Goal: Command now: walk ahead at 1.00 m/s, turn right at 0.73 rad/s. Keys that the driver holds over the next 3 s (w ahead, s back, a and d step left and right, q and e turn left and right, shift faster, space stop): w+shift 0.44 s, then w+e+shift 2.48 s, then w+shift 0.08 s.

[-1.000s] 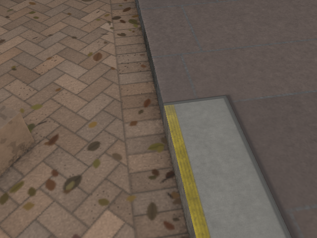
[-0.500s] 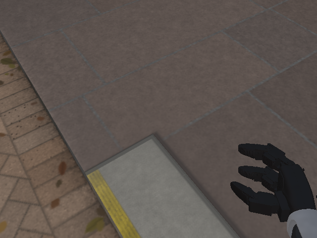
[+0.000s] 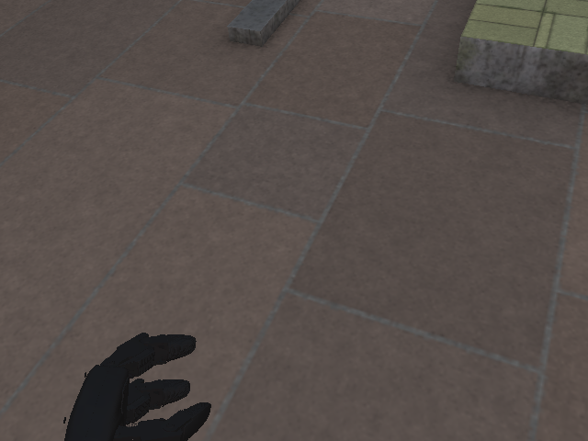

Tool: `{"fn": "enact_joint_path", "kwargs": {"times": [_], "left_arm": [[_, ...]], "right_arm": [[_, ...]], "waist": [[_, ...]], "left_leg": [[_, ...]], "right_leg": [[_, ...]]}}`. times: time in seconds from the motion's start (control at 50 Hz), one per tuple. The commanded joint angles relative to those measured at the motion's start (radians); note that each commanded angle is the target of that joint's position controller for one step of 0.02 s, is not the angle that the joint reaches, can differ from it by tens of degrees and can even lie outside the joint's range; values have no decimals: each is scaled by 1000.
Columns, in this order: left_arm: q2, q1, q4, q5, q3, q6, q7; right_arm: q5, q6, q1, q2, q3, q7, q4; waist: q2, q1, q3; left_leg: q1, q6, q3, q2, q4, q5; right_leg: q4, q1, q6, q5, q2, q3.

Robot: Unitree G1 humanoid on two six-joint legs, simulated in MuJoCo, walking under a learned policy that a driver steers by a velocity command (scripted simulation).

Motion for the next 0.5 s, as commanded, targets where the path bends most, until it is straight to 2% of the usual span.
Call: {"fn": "enact_joint_path", "kwargs": {"times": [0.02,0.04,0.06,0.08,0.1,0.12,0.16,0.18,0.2,0.22,0.26,0.3,0.32,0.34,0.36,0.38,0.4,0.42,0.44,0.46,0.48,0.5], "left_arm": [[154,490,183,7,66,-47,-8],[79,479,243,-18,46,-49,-24],[7,390,267,-3,32,-42,-29],[22,321,267,9,38,-40,-31],[-4,256,269,-2,31,-39,-25],[-8,189,250,1,24,-55,-20],[51,212,267,6,42,-85,22],[76,265,289,8,51,-94,40],[116,315,307,1,63,-104,55],[146,351,321,-7,69,-109,65],[160,420,351,3,63,-108,59],[177,458,377,19,68,-83,52],[186,476,388,37,73,-65,46],[198,470,394,64,80,-45,42],[213,422,378,83,86,-34,37],[180,380,333,100,80,-42,43],[-23,582,312,34,31,-76,27],[83,487,319,-17,37,-100,16],[153,295,280,-39,55,-114,10],[141,191,242,-26,47,-119,11],[115,145,223,-16,46,-118,9],[102,170,221,-24,48,-101,6]], "right_arm": [[25,-123,-391,-12,-5,49,-329],[29,-105,-375,81,41,39,-349],[24,-83,-264,132,71,39,-326],[41,-59,-188,103,75,39,-310],[37,-41,-171,98,79,39,-315],[39,-37,-206,43,67,34,-332],[10,-49,-330,-3,65,13,-386],[-4,-58,-368,-6,64,9,-396],[3,-68,-403,-3,62,11,-410],[34,-71,-442,-10,58,15,-418],[85,-63,-509,-38,37,30,-413],[94,-58,-486,-72,15,40,-411],[97,-53,-448,-89,5,38,-405],[99,-46,-348,-112,-10,33,-386],[98,-34,-159,-135,-21,26,-339],[77,-26,95,-168,-27,15,-281],[25,-44,123,-249,-46,26,-238],[21,-48,122,-131,-33,27,-239],[15,-45,69,-83,-27,14,-227],[9,-47,47,-86,-24,18,-211],[-1,-53,11,-77,-20,28,-196],[-11,-63,-24,-44,-8,30,-187]], "waist": [[-253,167,22],[-102,78,142],[-90,-25,159],[-105,-79,174],[-97,-117,173],[-71,-134,178],[-44,-78,191],[-36,-45,117],[-60,-21,59],[-59,-1,36],[-92,37,21],[-188,32,9],[-232,20,-8],[-255,-37,-50],[-266,-128,-125],[-155,-204,-288],[431,-45,-453],[369,-114,-408],[195,-142,-213],[-23,-121,-130],[-83,-72,-50],[-61,-18,-21]], "left_leg": [[-960,86,-166,-153,976,-263],[-980,64,-111,-114,939,-295],[-938,33,-89,-97,957,-223],[-852,5,-62,-67,862,-233],[-777,-26,-53,-45,748,-257],[-691,-38,-42,-17,570,-186],[-544,-91,25,-10,217,-34],[-404,-98,46,-7,59,91],[-273,-103,43,-5,-92,210],[-213,-109,41,-23,-268,269],[-207,-108,65,-82,-477,272],[-234,-82,79,-113,-556,213],[-213,-61,88,-128,-563,157],[-133,-28,96,-143,-576,85],[93,5,74,-105,-563,40],[514,26,-91,33,-390,-80],[839,227,-716,267,-631,-469],[808,208,-907,272,-812,-619],[657,188,-711,257,-810,-536],[485,168,-580,231,-820,-401],[339,164,-480,198,-842,-318],[244,149,-401,175,-869,-287]], "right_leg": [[-967,670,-225,-90,-285,1075],[-909,543,-157,36,-231,847],[-862,425,-121,163,-186,659],[-887,317,-100,157,-144,538],[-914,221,-89,162,-122,463],[-990,140,-81,196,-107,421],[-1101,69,-101,300,-89,358],[-1154,112,-100,376,-89,314],[-1195,166,-104,412,-108,295],[-1227,268,-98,434,-126,274],[-1223,552,-92,633,-165,256],[-1122,798,-60,1002,-221,254],[-1030,880,-45,1205,-248,257],[-869,919,-34,1421,-255,250],[-636,806,-14,1472,-236,225],[-291,483,-20,1187,-210,253],[107,67,51,277,0,252],[201,-53,30,235,-35,259],[243,-133,21,278,-92,215],[225,-103,16,316,-129,193],[172,-85,17,344,-160,189],[141,-42,20,361,-197,201]]}}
